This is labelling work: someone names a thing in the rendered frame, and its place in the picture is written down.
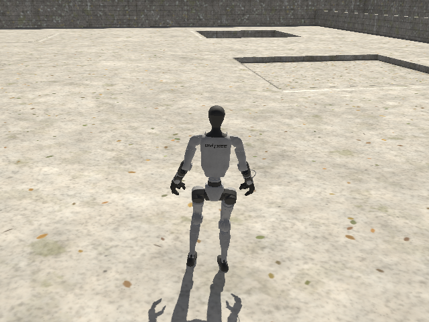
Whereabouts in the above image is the left robot upper arm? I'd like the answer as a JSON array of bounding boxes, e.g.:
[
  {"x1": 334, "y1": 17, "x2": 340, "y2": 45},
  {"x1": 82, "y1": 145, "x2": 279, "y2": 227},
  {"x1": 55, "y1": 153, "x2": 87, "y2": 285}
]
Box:
[{"x1": 182, "y1": 134, "x2": 202, "y2": 171}]

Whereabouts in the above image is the right robot hand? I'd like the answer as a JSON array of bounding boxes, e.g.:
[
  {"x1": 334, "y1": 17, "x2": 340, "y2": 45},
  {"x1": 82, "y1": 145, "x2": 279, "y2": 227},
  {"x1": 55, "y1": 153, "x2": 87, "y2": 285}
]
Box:
[{"x1": 239, "y1": 182, "x2": 255, "y2": 196}]

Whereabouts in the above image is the left robot hand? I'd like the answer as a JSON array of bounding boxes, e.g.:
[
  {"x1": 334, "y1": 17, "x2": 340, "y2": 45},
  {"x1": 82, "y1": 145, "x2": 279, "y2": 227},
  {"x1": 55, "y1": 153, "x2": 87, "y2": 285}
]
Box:
[{"x1": 170, "y1": 180, "x2": 186, "y2": 195}]

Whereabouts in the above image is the robot left thigh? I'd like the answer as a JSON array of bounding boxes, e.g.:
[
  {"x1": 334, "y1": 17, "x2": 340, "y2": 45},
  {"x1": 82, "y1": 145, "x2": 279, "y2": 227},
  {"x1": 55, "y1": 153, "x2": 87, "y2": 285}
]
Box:
[{"x1": 192, "y1": 186, "x2": 205, "y2": 225}]

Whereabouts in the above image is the robot left forearm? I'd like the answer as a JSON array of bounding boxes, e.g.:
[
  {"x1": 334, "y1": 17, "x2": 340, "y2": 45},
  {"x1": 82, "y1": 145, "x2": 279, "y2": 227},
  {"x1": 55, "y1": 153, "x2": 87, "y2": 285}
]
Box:
[{"x1": 173, "y1": 161, "x2": 187, "y2": 184}]

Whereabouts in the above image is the left robot shin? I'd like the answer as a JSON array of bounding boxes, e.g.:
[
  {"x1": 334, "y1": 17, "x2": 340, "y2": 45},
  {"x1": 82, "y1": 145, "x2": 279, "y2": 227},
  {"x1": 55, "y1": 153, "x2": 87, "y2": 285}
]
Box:
[{"x1": 189, "y1": 213, "x2": 200, "y2": 258}]

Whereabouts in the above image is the right robot upper arm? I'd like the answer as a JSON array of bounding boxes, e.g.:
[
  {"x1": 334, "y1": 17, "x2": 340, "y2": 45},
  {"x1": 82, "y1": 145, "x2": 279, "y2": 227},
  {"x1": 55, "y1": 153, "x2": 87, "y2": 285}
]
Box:
[{"x1": 230, "y1": 135, "x2": 248, "y2": 172}]

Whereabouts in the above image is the robot right forearm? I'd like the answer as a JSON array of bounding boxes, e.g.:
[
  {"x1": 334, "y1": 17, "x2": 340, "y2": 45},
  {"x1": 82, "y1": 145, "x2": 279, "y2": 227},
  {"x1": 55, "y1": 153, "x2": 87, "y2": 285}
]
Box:
[{"x1": 241, "y1": 161, "x2": 253, "y2": 185}]

